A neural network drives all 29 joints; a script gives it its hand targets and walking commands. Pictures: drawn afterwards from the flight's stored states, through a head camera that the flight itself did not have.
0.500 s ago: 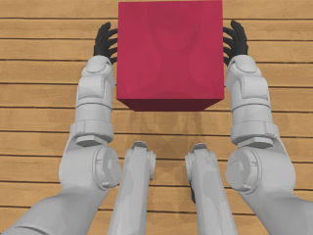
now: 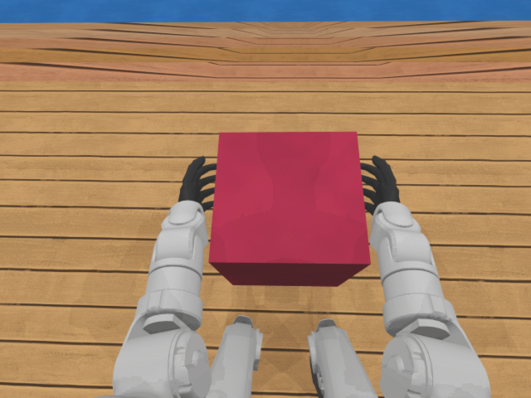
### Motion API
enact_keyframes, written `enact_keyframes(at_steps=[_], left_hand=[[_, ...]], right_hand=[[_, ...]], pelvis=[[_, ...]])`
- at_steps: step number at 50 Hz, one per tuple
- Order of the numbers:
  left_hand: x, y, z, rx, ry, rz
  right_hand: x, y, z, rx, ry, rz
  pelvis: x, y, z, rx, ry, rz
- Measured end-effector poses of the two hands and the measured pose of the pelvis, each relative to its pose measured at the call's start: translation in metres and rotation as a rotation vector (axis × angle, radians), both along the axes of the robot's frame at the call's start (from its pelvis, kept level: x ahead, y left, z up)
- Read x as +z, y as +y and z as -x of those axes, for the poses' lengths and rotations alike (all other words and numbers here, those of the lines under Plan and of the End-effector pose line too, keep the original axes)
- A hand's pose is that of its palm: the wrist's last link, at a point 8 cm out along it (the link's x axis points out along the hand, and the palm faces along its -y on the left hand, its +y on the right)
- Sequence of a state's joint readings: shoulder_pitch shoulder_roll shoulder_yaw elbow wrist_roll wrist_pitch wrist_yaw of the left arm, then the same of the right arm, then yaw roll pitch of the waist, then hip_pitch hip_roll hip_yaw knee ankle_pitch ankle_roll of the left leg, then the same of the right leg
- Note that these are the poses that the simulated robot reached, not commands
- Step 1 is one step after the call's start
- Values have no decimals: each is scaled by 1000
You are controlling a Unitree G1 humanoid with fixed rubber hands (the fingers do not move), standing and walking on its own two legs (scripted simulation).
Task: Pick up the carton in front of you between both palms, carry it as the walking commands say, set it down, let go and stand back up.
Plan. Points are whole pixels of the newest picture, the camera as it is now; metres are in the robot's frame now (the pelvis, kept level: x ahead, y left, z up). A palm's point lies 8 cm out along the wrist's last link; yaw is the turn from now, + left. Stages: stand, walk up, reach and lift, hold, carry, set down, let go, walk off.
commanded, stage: reach and lift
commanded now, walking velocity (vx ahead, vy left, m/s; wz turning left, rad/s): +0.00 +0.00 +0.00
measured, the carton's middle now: (285, 219) +0.40 +0.01 -0.11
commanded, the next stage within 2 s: hold in 1.62 s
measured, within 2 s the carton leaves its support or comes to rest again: neither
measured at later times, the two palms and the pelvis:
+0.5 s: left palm (160, 191) +0.35 +0.15 +0.11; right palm (437, 193) +0.35 -0.15 +0.11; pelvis +0.05 +0.00 +0.12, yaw +0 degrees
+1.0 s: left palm (144, 188) +0.33 +0.15 +0.16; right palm (463, 189) +0.34 -0.15 +0.16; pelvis +0.03 +0.00 +0.13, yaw +0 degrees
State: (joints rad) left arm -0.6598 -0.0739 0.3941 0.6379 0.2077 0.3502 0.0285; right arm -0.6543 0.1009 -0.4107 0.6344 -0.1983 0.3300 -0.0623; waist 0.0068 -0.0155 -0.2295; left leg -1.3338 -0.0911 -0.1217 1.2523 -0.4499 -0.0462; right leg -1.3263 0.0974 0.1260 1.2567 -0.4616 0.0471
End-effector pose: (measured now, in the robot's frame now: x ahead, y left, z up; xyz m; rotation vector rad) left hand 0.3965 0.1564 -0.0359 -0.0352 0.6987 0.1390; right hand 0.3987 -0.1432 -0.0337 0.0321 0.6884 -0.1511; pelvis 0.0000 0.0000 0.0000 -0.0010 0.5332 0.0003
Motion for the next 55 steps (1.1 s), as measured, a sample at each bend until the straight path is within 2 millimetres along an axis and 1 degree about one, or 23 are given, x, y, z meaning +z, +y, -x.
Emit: enact_keyframes(at_steps=[12,18,25,31,35,41,46,55], left_hand=[[72,-3,24,1,-4,-3],[108,-4,34,0,-6,-6],[149,-5,46,-3,-21,-10],[178,-7,56,-17,-35,-30],[187,-7,60,-28,-21,-41],[187,-6,65,-26,2,-37],[189,-6,65,-21,-7,-34],[194,-5,61,-21,-17,-34]], right_hand=[[72,-3,23,2,-3,1],[108,-4,34,5,-6,4],[148,-5,47,6,-20,6],[178,-7,55,25,-34,28],[187,-8,60,33,-20,38],[187,-7,65,34,2,37],[189,-6,65,31,-7,34],[194,-6,61,30,-16,33]], pelvis=[[64,-1,-26,0,-165,-2],[93,-1,-39,-1,-264,-3],[117,-1,-50,0,-391,-2],[128,-1,-52,1,-500,-2],[130,-1,-49,1,-552,-2],[130,0,-40,1,-588,-2],[129,0,-35,1,-595,-2],[131,1,-38,0,-598,-1]])
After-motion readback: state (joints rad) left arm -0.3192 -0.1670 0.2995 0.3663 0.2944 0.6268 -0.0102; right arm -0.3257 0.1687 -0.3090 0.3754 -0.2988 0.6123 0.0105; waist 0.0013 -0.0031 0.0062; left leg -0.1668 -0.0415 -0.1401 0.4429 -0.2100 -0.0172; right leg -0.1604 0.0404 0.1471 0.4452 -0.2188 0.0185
